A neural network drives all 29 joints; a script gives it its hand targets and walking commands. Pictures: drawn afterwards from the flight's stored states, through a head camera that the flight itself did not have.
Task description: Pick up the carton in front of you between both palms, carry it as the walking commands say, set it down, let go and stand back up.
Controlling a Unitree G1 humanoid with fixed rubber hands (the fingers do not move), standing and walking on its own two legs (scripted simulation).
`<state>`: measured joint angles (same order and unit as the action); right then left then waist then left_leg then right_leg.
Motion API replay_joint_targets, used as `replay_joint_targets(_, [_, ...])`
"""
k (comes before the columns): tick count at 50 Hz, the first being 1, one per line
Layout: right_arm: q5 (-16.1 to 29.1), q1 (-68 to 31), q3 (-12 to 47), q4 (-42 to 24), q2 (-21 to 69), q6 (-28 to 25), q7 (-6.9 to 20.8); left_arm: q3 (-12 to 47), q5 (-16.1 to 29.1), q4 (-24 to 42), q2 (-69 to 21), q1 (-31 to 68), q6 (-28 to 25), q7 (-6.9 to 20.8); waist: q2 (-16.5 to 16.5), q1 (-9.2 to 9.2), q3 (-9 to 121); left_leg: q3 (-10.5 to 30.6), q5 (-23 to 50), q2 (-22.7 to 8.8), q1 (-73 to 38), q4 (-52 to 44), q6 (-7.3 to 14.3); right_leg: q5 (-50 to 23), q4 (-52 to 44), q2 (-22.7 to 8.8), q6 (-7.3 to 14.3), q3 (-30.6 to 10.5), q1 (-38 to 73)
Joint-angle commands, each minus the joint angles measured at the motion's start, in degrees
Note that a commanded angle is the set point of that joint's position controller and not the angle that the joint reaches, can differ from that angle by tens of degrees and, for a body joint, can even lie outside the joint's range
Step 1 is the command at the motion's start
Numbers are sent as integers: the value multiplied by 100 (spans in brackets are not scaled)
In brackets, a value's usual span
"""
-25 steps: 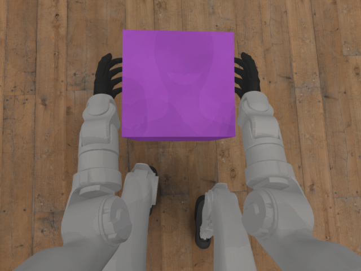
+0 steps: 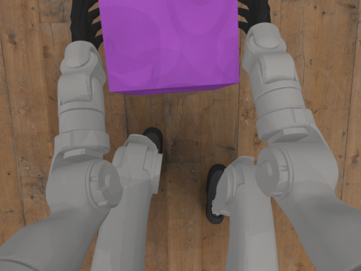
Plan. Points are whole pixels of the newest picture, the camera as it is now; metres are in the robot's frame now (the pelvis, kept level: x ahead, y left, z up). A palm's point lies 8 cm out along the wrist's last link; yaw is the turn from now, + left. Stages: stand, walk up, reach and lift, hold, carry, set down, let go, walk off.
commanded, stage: set down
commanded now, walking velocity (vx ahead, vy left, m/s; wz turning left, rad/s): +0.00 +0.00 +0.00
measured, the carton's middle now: (171, 42) +0.51 +0.13 -0.21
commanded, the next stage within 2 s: none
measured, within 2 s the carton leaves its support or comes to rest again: rests again in 1.22 s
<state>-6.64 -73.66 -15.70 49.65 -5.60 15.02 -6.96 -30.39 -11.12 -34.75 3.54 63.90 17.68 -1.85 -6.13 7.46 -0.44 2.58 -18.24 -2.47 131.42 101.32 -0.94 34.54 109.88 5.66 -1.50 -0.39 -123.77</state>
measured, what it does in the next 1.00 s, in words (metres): lowers itself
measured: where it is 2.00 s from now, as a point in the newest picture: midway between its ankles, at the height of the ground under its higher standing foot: (182, 186)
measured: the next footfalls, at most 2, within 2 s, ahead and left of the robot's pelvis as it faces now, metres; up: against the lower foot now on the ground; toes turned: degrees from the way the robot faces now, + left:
none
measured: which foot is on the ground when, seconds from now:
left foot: down 0.00-1.00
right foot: down 0.00-1.00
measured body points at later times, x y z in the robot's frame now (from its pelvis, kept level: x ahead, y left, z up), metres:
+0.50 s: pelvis +0.01 +0.00 -0.05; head +0.37 +0.05 +0.20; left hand +0.49 +0.31 -0.22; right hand +0.56 +0.01 -0.25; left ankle +0.16 +0.14 -0.41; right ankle +0.08 -0.12 -0.41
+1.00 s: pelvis +0.00 -0.01 -0.06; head +0.38 +0.02 +0.18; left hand +0.49 +0.30 -0.23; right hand +0.57 +0.00 -0.26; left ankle +0.16 +0.14 -0.41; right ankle +0.08 -0.12 -0.41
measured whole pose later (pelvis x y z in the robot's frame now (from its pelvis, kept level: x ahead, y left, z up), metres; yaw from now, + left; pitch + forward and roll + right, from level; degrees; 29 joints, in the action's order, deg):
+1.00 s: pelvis +0.00 -0.01 -0.06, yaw +2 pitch +44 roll +2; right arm -4.3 -86.1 -5.1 61.8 -10.4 11.2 -5.8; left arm -31.0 -4.0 -58.2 17.2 78.4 10.1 3.1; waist -1.9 10.5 -14.6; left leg 1.9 -20.8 -3.6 136.7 114.0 -2.3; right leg 37.8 124.6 7.8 -0.9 -1.5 -130.4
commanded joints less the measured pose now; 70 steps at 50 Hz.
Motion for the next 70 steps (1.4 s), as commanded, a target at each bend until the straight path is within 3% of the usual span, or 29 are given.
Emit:
replay_joint_targets(1, [746, -3290, 2445, -273, 5052, -187, 1352, 2939, 933, 152, -4204, 3834, -299, 1292, -143, 364, 6946, -615, 1456, 728, -5838, 91, -104, -753, -1055, 685, -66, 438, 1344])
replay_joint_targets(9, [1127, -4351, 2591, -772, 4563, -385, 1240, 2683, 1215, -212, -4174, 4201, -251, 1327, -110, 774, 6664, -560, 1219, 677, -5510, 494, -165, -715, -319, 676, 6, 441, 1256])
replay_joint_targets(12, [496, -3676, 1925, 434, 4174, -331, 1205, 2341, 1100, -792, -4265, 4094, -249, 1437, -95, 108, 5411, -690, 833, 636, -4466, 662, -242, -356, -535, 605, 200, 352, 1163])
replay_joint_targets(13, [669, -3703, 2182, 207, 4414, -339, 1238, 2014, 964, -923, -3701, 4141, -310, 1397, -406, 856, 5223, -653, 743, 634, -4753, 606, -125, -230, -406, 567, 82, 315, 912])
replay_joint_targets(18, [670, -3508, 2137, 253, 4300, -494, 1241, 2219, 1273, -1241, -4278, 3737, -430, 1442, -234, 437, 5444, -579, 1631, 645, -4789, 899, -151, -908, -154, 560, 117, 321, 1177])
replay_joint_targets(19, [936, -3803, 2508, -136, 4454, -538, 1221, 2021, 1215, -941, -4044, 3895, -453, 1408, -522, 903, 5406, -582, 1681, 571, -4697, 910, -144, -937, -123, 554, 107, 265, 886])
replay_joint_targets(20, [948, -4129, 2229, -329, 4190, -600, 1243, 2361, 1224, -1161, -4013, 3966, -387, 1423, 26, 615, 5457, -533, 1931, 587, -5076, 912, -155, -944, -20, 601, 142, 332, 942])
replay_joint_targets(23, [1010, -3868, 2690, -318, 4682, -700, 1137, 2451, 1666, -714, -4431, 4028, -595, 1458, -647, 488, 5565, -459, 1908, 649, -4605, 991, -103, -1260, 90, 602, 115, 402, 1284])
replay_joint_targets(25, [1243, -4112, 2745, -571, 4415, -774, 1184, 2489, 1560, -967, -4285, 3763, -572, 1485, -313, 876, 5527, -588, 2307, 616, -4876, 1135, -84, -1390, 9, 523, 163, 188, 1010])
replay_joint_targets(27, [936, -4112, 2616, -269, 4230, -803, 1107, 2333, 1628, -1027, -4448, 3757, -612, 1516, -636, 366, 5138, -569, 1645, 625, -4037, 1132, -171, -1226, -77, 535, 165, 214, 1379])
replay_joint_targets(28, [860, -3950, 2496, -332, 4425, -756, 1190, 2252, 1297, -1316, -3864, 3690, -598, 1488, -738, 937, 4927, -526, 1608, 677, -4150, 1024, -74, -1175, 135, 456, 131, 179, 1058])
replay_joint_targets(31, [614, -3690, 2133, 199, 3901, -698, 1105, 1972, 1412, -1552, -3912, 3717, -595, 1540, -450, 385, 4720, -694, 1408, 627, -3455, 1180, -194, -1164, -41, 440, 241, 94, 1405])
replay_joint_targets(36, [986, -4211, 2552, -98, 3915, -770, 1060, 1659, 1194, -1681, -3321, 3730, -702, 1454, -711, 894, 4629, -689, 1280, 490, -3198, 1169, -116, -1264, -69, 373, 130, -140, 1473])
replay_joint_targets(42, [526, -3696, 2175, 215, 3564, -787, 1035, 1547, 1128, -1948, -3144, 3353, -708, 1509, -816, 416, 4287, -390, 1359, 480, -3506, 1151, -5, -1044, 10, 308, 55, 150, 837])
replay_joint_targets(46, [787, -4110, 2361, 53, 3531, -786, 1124, 1216, 869, -2089, -3055, 3563, -697, 1544, -518, 867, 4078, -597, 1313, 434, -3169, 1199, -16, -1103, -81, 345, 186, -133, 1008])
replay_joint_targets(47, [427, -3612, 2208, 509, 3407, -679, 1071, 1215, 1010, -2241, -2896, 3530, -722, 1529, -806, 414, 3787, -508, 1032, 471, -2907, 1206, -16, -973, -93, 301, 135, -108, 956])
replay_joint_targets(48, [587, -3499, 2310, 507, 3304, -702, 1003, 945, 973, -2224, -2546, 3451, -750, 1491, -827, 733, 3571, -524, 722, 463, -3022, 1190, 6, -619, 0, 290, 95, 7, 783])
replay_joint_targets(49, [347, -3426, 2044, 499, 3308, -691, 1026, 1373, 1070, -2075, -2929, 3696, -693, 1512, -714, 106, 3755, -488, 906, 425, -2795, 1091, -78, -954, -157, 301, 174, -24, 1058])
replay_joint_targets(51, [374, -3525, 1895, 506, 3115, -611, 1083, 859, 847, -2396, -2512, 3509, -711, 1541, -480, 584, 3507, -687, 468, 511, -2769, 1165, -23, -465, -87, 307, 192, -58, 807])
replay_joint_targets(55, [84, -3068, 1642, 745, 3123, -635, 1072, 846, 908, -2270, -2685, 3382, -740, 1519, -812, 240, 3441, -497, 637, 549, -2577, 1016, -21, -671, -55, 311, 136, 125, 779])
replay_joint_targets(57, [22, -3145, 1586, 797, 2899, -637, 1095, 705, 693, -2510, -2213, 3296, -824, 1400, -787, 647, 3096, -576, 525, 558, -2566, 975, 31, -530, -188, 286, 160, -100, 527])
replay_joint_targets(58, [42, -2994, 1621, 897, 2887, -667, 1125, 756, 722, -2502, -2535, 3195, -813, 1380, -689, 168, 3108, -448, 775, 412, -2775, 1185, -35, -685, -104, 307, 242, -131, 519])
replay_joint_targets(59, [108, -3175, 1582, 979, 2715, -711, 1090, 906, 801, -2564, -2491, 3250, -835, 1368, -368, 400, 3133, -466, 820, 422, -2548, 1119, -90, -845, 66, 240, 266, -135, 760])
replay_joint_targets(62, [-194, -2749, 1485, 1011, 2364, -648, 1084, 906, 987, -2627, -2092, 3352, -858, 1302, -463, -197, 2873, -283, 398, 432, -2939, 1165, -77, -536, 82, 145, 248, -46, 553])
replay_joint_targets(63, [-180, -2971, 1227, 1359, 2561, -662, 1153, 825, 785, -2611, -2108, 3459, -952, 1276, -418, 367, 2851, -325, 491, 502, -2927, 997, -43, -471, 97, 224, 270, -47, 160])
replay_joint_targets(64, [-408, -2514, 1044, 1388, 2171, -640, 1105, 944, 820, -2605, -1910, 3300, -936, 1229, -265, -70, 2881, -316, 538, 500, -2960, 1042, -85, -583, 70, 217, 293, -77, 306])
replay_joint_targets(68, [-46, -2917, 1413, 1081, 1325, -689, 849, 597, 1029, -2630, -683, 3070, -1308, 802, -417, 418, 3028, -429, 647, 389, -3270, 1153, -133, -510, 2, 120, 198, -256, 559])
replay_joint_targets(69, [-300, -2535, 1117, 1302, 396, -778, 658, 531, 1141, -2757, -131, 2788, -1347, 639, -667, -249, 2981, -216, 553, 404, -3431, 1095, -140, -469, 160, 130, 121, 144, 744])
replay_joint_targets(70, [199, -2685, 1397, 936, -214, -860, 472, 372, 1078, -2723, 694, 2564, -1519, 378, -380, 595, 3022, -332, 879, 350, -3600, 1192, -158, -602, 203, 68, 127, -161, 725])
